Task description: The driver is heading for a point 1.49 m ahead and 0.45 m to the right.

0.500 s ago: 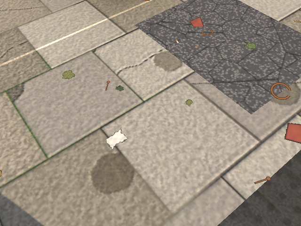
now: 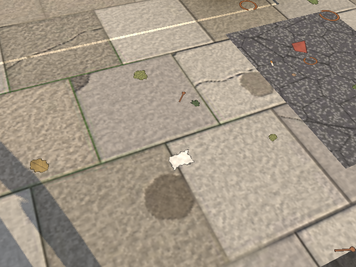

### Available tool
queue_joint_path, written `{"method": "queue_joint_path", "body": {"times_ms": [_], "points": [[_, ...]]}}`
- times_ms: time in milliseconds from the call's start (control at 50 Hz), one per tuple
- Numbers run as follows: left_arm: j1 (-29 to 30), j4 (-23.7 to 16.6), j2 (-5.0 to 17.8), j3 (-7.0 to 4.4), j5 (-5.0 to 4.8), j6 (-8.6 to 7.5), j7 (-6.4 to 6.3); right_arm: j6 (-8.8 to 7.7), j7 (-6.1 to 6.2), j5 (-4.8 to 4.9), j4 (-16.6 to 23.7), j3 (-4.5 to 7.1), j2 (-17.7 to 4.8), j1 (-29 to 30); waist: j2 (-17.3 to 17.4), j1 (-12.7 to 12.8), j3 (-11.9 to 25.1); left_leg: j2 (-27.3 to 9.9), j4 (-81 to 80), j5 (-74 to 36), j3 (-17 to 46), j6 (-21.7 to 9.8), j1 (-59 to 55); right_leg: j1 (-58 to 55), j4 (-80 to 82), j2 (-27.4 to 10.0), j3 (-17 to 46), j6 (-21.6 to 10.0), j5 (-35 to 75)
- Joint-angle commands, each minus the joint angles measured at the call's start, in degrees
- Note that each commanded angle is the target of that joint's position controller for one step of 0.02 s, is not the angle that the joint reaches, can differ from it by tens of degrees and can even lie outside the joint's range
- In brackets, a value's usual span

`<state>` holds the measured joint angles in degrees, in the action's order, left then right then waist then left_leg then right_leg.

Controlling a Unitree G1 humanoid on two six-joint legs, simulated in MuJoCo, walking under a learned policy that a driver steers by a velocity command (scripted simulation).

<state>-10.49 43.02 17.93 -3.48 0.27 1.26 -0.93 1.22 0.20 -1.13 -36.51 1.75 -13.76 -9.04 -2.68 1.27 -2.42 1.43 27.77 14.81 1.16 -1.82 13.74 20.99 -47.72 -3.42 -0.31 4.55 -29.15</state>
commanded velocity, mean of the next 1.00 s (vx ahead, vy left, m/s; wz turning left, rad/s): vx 0.14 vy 0.00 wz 0.04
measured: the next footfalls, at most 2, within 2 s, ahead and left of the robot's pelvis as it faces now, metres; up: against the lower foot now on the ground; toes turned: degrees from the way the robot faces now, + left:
right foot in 0.18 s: +0.03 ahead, -0.14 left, +0.00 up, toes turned +0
right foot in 1.18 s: +0.41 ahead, -0.14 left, +0.00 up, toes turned -1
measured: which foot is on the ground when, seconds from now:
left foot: down 0.00-1.00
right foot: up 0.00-0.16, down 0.18-0.78, up 0.80-1.00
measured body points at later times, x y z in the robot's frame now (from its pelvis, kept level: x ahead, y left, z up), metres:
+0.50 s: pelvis +0.00 -0.01 +0.00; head +0.01 -0.01 +0.45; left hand +0.10 +0.25 -0.13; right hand +0.11 -0.27 -0.13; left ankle +0.00 +0.11 -0.74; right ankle -0.01 -0.14 -0.74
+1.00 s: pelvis +0.12 +0.00 +0.00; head +0.14 +0.01 +0.45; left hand +0.30 +0.25 -0.10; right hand +0.05 -0.25 -0.13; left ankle +0.00 +0.10 -0.74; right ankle +0.20 -0.14 -0.68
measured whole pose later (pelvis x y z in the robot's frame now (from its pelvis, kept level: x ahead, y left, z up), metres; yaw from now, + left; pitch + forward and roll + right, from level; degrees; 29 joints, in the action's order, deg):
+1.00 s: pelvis +0.12 +0.00 +0.00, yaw +1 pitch +1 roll +0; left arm -7.2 44.4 16.4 -2.0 -1.3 -5.2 2.1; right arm -3.9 0.0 0.5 -58.2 1.7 -12.1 -26.4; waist -1.7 -3.8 -0.8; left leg 1.3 13.8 17.4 0.6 -1.9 -2.2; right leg 35.6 -53.9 -4.0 -2.0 -0.9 -12.2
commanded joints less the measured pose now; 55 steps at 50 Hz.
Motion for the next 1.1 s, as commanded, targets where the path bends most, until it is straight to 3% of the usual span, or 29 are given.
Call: {"method": "queue_joint_path", "body": {"times_ms": [20,80,120,160,180,200,220,240,260,340,520,540,580,600,640,700,740,760,780,800,820,840,860,880,920,960,1000,1040,1100], "points": [[-0.2,-2.8,5.2,-1.58,-0.09,-0.35,-0.38,-1.65,0.43,0.24,2.3,2.13,-8.5,2.6,10.8,-0.3,5.7,-13.7,-7.6,-29.4,11.2,-10.4,-5.5,2.8,-5.1,-0.9,2.5,1.3,2.1],[0.5,-2.4,2.7,-0.52,-0.39,-0.35,-0.25,-1.26,0.35,0.26,1.2,1.9,-7.5,3.4,10.6,-1.1,5.9,-12.0,-6.5,-28.1,9.4,-10.2,-5.4,-1.3,3.5,-0.5,1.3,1.2,4.4],[0.8,-2.4,2.8,-0.33,-0.52,-0.34,-0.27,-1.0,0.26,0.32,0.2,1.79,-7.4,3.2,10.5,-1.5,6.0,-12.5,-6.3,-25.2,11.1,-10.7,-5.7,-3.6,9.6,-0.1,0.9,0.9,6.0],[-1.4,-1.3,2.4,-0.01,-0.17,-0.55,-0.18,-0.92,0.15,0.92,-0.9,1.34,-6.5,4.1,9.3,0.4,5.6,-11.1,-5.8,-18.7,10.9,-8.7,-3.6,-9.8,22.1,0.5,0.2,-0.3,16.9],[-1.7,-1.1,3.5,0.0,0.69,-0.7,-0.2,-1.25,0.04,0.92,-1.9,1.16,-6.0,2.4,7.2,0.2,5.6,-9.7,-6.0,-13.3,10.6,-6.2,-1.5,-14.1,25.2,-0.5,1.9,-1.2,25.6],[-1.8,-1.6,6.1,-0.28,1.03,-0.78,-0.38,-1.62,-0.06,0.11,-2.8,1.06,-5.7,0.8,3.8,-1.0,5.3,-7.1,-4.8,-6.6,9.0,-3.6,0.3,-16.4,25.2,-3.7,5.2,-2.5,33.9],[-0.9,-0.4,9.3,-1.22,0.26,-0.88,-0.3,-1.71,-0.15,-0.01,-3.1,1.42,-6.0,-1.3,-2.9,-3.9,4.1,-3.8,-6.2,-2.5,5.6,-1.6,-0.5,-12.4,22.1,-3.3,3.7,-4.8,27.7],[0.0,-0.9,6.2,-0.7,-0.01,-1.2,0.13,-1.53,0.06,-0.24,-3.6,1.4,-7.1,1.6,-1.4,-1.2,3.1,-2.7,-4.5,-1.5,4.4,-0.1,-2.9,-8.9,23.4,-2.3,3.6,-5.7,21.3],[0.1,-0.4,4.6,-0.15,0.48,-1.55,0.24,-1.33,0.27,0.09,-3.6,1.62,-7.1,3.0,-1.1,-1.1,2.3,-2.5,-3.5,-1.9,4.0,0.1,-3.2,-7.6,24.2,-2.1,3.7,-5.2,19.2],[-0.8,1.0,3.5,0.47,0.55,-2.74,-0.05,-0.42,1.02,0.41,-5.3,1.71,-6.1,2.2,-0.2,-0.9,2.5,-2.9,-3.0,-6.8,4.2,-0.5,-3.5,-8.3,24.0,-1.1,2.7,-3.8,20.8],[-1.6,3.8,3.3,0.99,0.31,-2.59,-0.73,-0.61,1.44,0.77,-11.3,2.07,-6.1,0.0,2.9,-0.7,1.8,-2.8,-3.3,-9.0,3.7,0.6,-3.6,-9.1,23.9,-0.2,2.2,-4.2,20.4],[-2.6,4.6,3.3,0.98,0.2,-2.47,-0.8,-0.53,1.57,0.91,-12.4,2.13,-6.1,-1.1,3.0,-0.8,2.9,-2.1,-3.1,-3.5,2.9,0.4,-4.0,-9.4,23.9,0.6,1.5,-4.6,14.9],[-2.9,4.9,4.1,0.6,-0.55,-2.16,-1.06,-0.46,1.78,1.61,-13.3,2.63,-7.1,-2.0,2.3,-0.9,-0.2,-0.5,-1.7,17.0,1.9,-1.0,0.5,-6.0,23.8,1.1,2.2,-6.9,-3.9],[-2.9,4.7,4.1,0.65,-0.77,-2.32,-1.21,-0.87,1.82,1.76,-13.2,2.59,-6.9,-1.8,1.8,-0.9,-3.1,-0.7,-1.5,22.8,2.4,-1.7,4.1,-4.0,24.7,0.2,4.0,-8.2,-10.5],[-5.1,4.9,4.7,0.47,-1.35,-3.58,-1.14,-2.76,1.48,2.23,-13.0,2.34,-5.7,-1.5,-0.2,-0.2,-6.0,-1.3,1.2,22.7,2.8,-2.4,8.9,-4.3,27.0,-3.3,10.0,-11.0,-15.1],[-8.1,6.1,7.8,-0.69,-1.77,-4.81,-0.71,-5.65,0.14,2.7,-12.5,2.0,-3.8,0.1,-7.1,-0.2,-5.1,-0.2,9.9,10.2,-2.3,-1.9,11.5,-9.1,35.0,-12.9,24.2,-16.7,-15.6],[-4.8,4.9,7.5,-0.53,-1.99,-4.69,-0.3,-6.48,-0.52,3.1,-13.9,2.02,-3.9,-2.9,-7.3,-2.9,-5.6,-0.7,3.1,9.3,-2.2,-3.6,3.0,-3.8,34.3,-12.1,22.1,-15.9,-10.2],[-0.3,3.2,6.0,-0.07,-2.0,-4.58,-0.09,-6.68,-0.68,3.29,-16.5,2.52,-4.9,-8.7,-5.7,-6.0,-4.8,-0.8,-1.8,6.8,-1.2,-4.3,-5.2,0.4,30.7,-8.3,16.1,-13.2,-4.4],[3.5,1.1,3.0,0.81,-1.83,-5.05,0.11,-6.94,-0.62,3.07,-19.1,3.53,-8.1,-14.5,1.7,-7.9,-4.0,-5.0,-6.2,8.3,8.4,-6.2,-12.6,6.6,19.2,-1.9,6.9,-9.1,5.7],[4.8,-1.1,1.4,1.14,-1.33,-6.37,0.03,-7.04,-0.88,3.17,-21.1,5.33,-14.3,-21.6,16.3,-9.5,-1.2,-14.7,-12.5,3.6,26.3,-11.5,-24.3,17.3,-0.2,5.1,-2.4,-4.9,10.2],[4.5,-1.3,3.6,0.59,-1.79,-7.4,-0.06,-7.38,-1.29,1.91,-20.5,4.51,-12.3,-22.4,16.0,-9.7,-0.2,-21.1,-14.3,-5.9,35.9,-15.6,-28.6,26.2,-12.7,5.5,2.1,-4.6,-2.4],[2.3,-0.7,4.1,0.34,-2.98,-7.85,0.42,-7.71,-1.34,1.14,-19.9,3.49,-9.3,-20.3,10.2,-7.3,-0.8,-21.3,-12.6,-9.3,32.3,-15.6,-29.8,30.2,-19.4,2.9,5.2,-6.1,-2.1],[1.8,-0.3,3.2,0.6,-3.42,-8.02,0.95,-7.76,-1.31,1.14,-19.3,3.02,-8.0,-19.0,8.0,-6.1,-0.6,-20.2,-12.7,-10.4,27.7,-14.4,-30.6,33.1,-21.6,1.0,5.1,-7.4,1.7],[3.6,-0.9,2.8,0.61,-3.01,-8.13,1.43,-7.46,-1.34,1.45,-19.3,2.52,-7.2,-18.2,6.2,-5.7,-2.1,-19.4,-13.7,-13.6,23.4,-12.9,-30.2,35.6,-20.8,-0.8,4.0,-7.9,5.4],[5.6,-1.9,1.4,0.74,-1.95,-7.9,2.52,-6.28,-0.99,1.55,-19.6,1.33,-4.6,-17.9,7.2,-4.9,-2.3,-16.1,-16.0,-19.2,15.7,-10.1,-26.1,32.3,-15.7,-2.8,1.7,-7.4,11.2],[7.9,-3.1,-0.7,1.61,-1.43,-7.47,3.62,-5.5,-0.08,1.69,-18.8,1.08,-5.2,-16.2,7.3,-4.6,-3.0,-13.4,-18.8,-20.1,10.1,-9.6,-18.9,26.3,-7.3,-2.1,-1.1,-5.4,17.0],[12.9,-5.2,-2.5,2.59,-1.24,-7.3,3.95,-5.56,0.89,1.67,-18.1,1.35,-7.8,-15.0,7.2,-5.1,-4.4,-10.9,-21.6,-17.5,5.7,-8.6,-10.0,16.7,4.7,-0.2,-3.2,-4.3,24.2],[14.8,-6.2,-0.7,2.25,-1.66,-6.92,3.64,-6.11,1.16,1.93,-18.8,1.92,-10.2,-16.9,8.8,-5.1,-4.9,-12.2,-24.2,-15.7,5.5,-8.4,-7.8,10.1,11.2,1.4,-3.3,-4.3,28.5],[14.6,-6.8,2.7,1.18,-1.97,-6.68,3.25,-6.31,0.97,2.62,-19.3,2.33,-10.5,-16.9,8.9,-3.1,-5.1,-14.9,-21.6,-22.6,4.6,-6.8,-13.4,7.9,16.3,1.8,-1.3,-6.9,30.0]]}}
